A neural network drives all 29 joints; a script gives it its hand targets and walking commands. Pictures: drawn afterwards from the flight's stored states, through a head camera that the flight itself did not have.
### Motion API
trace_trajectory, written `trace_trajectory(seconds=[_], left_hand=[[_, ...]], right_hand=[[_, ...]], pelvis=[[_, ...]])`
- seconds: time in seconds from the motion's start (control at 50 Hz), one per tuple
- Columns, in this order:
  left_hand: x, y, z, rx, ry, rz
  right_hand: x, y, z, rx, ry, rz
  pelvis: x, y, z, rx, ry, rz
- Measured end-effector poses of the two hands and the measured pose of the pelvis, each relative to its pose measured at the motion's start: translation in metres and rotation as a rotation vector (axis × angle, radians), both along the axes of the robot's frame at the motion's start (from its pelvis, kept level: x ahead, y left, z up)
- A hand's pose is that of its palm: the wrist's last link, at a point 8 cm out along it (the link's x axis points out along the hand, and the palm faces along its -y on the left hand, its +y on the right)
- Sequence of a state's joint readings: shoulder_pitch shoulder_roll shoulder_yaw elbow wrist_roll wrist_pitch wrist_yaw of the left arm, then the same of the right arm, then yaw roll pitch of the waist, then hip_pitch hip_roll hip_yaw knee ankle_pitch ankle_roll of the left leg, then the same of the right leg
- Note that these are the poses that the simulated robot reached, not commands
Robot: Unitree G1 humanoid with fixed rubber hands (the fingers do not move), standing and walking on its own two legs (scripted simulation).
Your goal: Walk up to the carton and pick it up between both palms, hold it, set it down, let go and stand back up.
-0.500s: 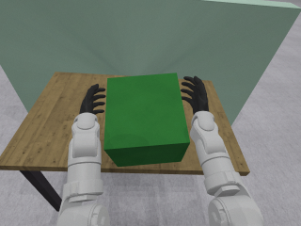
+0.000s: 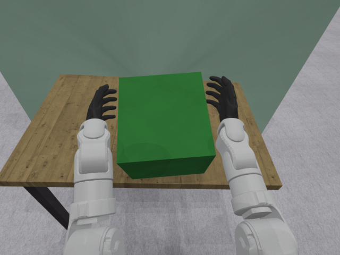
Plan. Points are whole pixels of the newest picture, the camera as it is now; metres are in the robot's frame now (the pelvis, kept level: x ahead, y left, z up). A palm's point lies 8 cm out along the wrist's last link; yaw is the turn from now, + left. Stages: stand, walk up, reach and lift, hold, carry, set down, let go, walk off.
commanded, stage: reach and lift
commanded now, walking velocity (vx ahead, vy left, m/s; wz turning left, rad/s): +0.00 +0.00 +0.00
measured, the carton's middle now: (164, 129) +0.40 -0.02 +0.07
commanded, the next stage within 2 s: hold in 0.24 s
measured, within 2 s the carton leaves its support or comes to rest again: neither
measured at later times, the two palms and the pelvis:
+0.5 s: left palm (92, 121) +0.34 +0.14 +0.17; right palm (228, 113) +0.35 -0.15 +0.18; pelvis -0.01 +0.00 +0.00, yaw +1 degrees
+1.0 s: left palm (89, 116) +0.35 +0.15 +0.17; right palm (224, 106) +0.36 -0.14 +0.18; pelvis +0.00 +0.00 +0.00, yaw +1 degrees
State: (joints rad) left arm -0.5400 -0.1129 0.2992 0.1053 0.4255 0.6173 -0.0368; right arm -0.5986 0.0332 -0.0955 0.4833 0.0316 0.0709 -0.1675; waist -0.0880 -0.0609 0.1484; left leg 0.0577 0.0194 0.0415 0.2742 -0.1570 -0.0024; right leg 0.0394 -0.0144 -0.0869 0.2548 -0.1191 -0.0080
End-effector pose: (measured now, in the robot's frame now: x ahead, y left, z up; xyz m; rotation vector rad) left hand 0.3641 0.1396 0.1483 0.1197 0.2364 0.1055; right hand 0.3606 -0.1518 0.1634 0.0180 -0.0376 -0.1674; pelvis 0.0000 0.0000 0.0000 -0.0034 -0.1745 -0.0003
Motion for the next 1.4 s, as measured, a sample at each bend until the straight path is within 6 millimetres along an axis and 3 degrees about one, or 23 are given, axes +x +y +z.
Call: trace_trajectory(seconds=[0.2, 0.48, 0.68, 0.88, 1.12, 1.4], left_hand=[[-0.01, 0.013, -0.002, -0.04, -0.013, 0.031], [-0.021, 0.004, 0.016, -0.009, -0.025, 0.011], [-0.02, 0.015, 0.019, -0.051, -0.034, 0.049], [-0.012, 0.016, 0.011, -0.037, -0.005, 0.037], [-0.014, 0.011, 0.021, -0.011, -0.039, 0.027], [-0.021, 0.017, 0.017, -0.042, -0.041, 0.05]], right_hand=[[-0.001, 0.017, 0.014, -0.023, -0.023, 0.039], [-0.014, 0.005, 0.012, 0.008, -0.022, 0.012], [-0.008, 0.017, 0.032, -0.04, -0.035, 0.046], [0.003, 0.018, 0.018, -0.018, 0.0, 0.036], [-0.002, 0.011, 0.021, -0.002, -0.032, 0.034], [-0.003, 0.019, 0.029, -0.022, -0.037, 0.046]], pelvis=[[0.004, -0.01, -0.001, -0.003, -0.026, 0.029], [-0.006, -0.002, -0.001, 0.0, -0.048, 0.015], [-0.009, -0.009, -0.001, 0.003, -0.038, 0.016], [-0.004, -0.006, -0.001, 0.0, -0.024, 0.029], [0.007, -0.001, -0.001, -0.004, -0.051, 0.016], [0.0, -0.009, -0.001, -0.003, -0.043, 0.034]])
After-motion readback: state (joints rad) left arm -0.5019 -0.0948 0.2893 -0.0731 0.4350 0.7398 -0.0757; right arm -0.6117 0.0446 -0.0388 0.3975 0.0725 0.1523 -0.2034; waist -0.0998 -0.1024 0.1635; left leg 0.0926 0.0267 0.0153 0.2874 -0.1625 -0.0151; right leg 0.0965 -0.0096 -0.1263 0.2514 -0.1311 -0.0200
